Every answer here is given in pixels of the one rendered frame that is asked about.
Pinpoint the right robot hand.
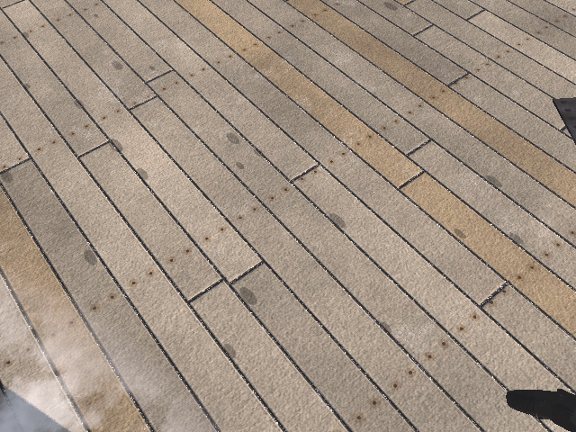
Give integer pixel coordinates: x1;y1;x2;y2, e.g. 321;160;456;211
506;389;576;432

